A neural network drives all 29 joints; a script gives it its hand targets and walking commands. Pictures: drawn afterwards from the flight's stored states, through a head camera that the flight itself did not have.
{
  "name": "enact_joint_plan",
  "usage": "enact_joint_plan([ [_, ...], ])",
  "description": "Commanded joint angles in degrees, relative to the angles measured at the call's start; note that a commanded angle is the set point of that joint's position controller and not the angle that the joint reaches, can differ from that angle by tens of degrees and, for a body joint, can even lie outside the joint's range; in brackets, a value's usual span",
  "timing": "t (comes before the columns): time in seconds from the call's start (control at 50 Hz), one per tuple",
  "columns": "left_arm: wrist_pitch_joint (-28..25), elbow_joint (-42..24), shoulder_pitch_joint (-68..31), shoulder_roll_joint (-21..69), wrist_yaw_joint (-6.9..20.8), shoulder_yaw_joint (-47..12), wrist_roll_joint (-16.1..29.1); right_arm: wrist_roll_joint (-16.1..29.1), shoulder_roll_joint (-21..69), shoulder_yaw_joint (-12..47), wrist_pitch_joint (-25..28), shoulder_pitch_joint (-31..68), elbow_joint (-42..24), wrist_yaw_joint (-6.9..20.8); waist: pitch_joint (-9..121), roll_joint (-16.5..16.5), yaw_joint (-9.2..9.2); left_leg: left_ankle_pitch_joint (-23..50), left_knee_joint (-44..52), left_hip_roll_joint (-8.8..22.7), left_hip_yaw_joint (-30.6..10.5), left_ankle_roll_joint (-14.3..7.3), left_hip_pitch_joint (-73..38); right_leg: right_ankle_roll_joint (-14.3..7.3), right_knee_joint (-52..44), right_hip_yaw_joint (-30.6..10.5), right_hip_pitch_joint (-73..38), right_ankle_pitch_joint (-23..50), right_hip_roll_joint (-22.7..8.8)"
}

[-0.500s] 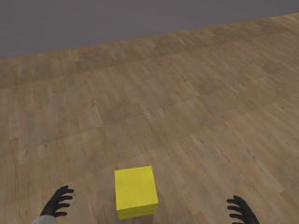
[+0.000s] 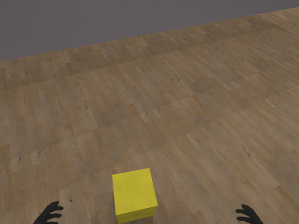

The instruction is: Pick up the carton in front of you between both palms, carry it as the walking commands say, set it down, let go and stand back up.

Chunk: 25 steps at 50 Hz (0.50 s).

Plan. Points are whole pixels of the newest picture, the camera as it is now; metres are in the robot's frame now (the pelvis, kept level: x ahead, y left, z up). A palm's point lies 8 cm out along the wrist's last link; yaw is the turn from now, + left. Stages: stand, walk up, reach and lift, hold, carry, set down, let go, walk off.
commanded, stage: stand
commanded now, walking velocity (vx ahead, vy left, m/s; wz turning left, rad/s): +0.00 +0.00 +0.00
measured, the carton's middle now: (133, 196) +0.36 +0.05 -0.65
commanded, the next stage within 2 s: none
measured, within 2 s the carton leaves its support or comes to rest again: neither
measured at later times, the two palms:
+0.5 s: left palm out of the picture +0.07 +0.30 -0.11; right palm out of the picture +0.08 -0.31 -0.08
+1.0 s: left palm out of the picture +0.06 +0.30 -0.11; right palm out of the picture +0.07 -0.32 -0.09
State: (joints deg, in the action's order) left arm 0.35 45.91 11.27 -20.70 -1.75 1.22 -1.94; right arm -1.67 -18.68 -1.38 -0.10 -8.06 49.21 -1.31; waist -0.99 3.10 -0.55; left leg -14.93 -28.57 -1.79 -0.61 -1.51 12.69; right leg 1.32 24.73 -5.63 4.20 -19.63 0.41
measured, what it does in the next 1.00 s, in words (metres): stands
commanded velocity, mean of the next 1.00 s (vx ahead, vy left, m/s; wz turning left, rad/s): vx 0.00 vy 0.00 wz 0.00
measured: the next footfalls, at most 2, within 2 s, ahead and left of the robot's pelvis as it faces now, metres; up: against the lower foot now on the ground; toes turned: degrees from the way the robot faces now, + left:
none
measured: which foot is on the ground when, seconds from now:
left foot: down 0.00-1.00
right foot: down 0.00-1.00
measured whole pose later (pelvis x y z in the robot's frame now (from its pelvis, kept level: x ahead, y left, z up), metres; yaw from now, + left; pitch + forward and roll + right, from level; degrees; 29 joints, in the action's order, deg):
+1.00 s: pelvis -0.02 +0.00 +0.01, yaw +0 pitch -2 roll +0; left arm -0.5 57.3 9.2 -22.8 -1.0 -0.4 -1.4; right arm -0.6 -21.8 -0.2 0.5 -5.8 59.6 -0.6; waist -1.8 2.0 -0.4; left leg -10.0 -22.5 -1.4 -0.8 -1.2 10.2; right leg 1.2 19.7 -5.6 2.3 -15.1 0.5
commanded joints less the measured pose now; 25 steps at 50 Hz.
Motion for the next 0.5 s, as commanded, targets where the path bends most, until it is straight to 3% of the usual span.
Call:
enact_joint_plan([
  [0.0,-0.71,-1.81,-0.28,-7.63,-0.22,1.65,0.05,0.11,-10.31,-2.21,0.68,1.74,-1.94,-0.26,3.12,-2.73,0.12,19.02,3.8,6.66,-6.32,-0.23,-6.82,-0.73,-2.81,-1.79,4.18,17.85,-4.08],
  [0.48,-1.19,5.49,-1.3,-9.73,0.22,0.62,0.28,0.73,-12.24,-1.27,0.96,3.46,5.02,0.22,0.44,-2.77,-0.01,10.33,8.34,7.25,-6.94,-0.06,-7.0,-1.62,-7.12,-3.36,4.98,11.71,-5.06],
])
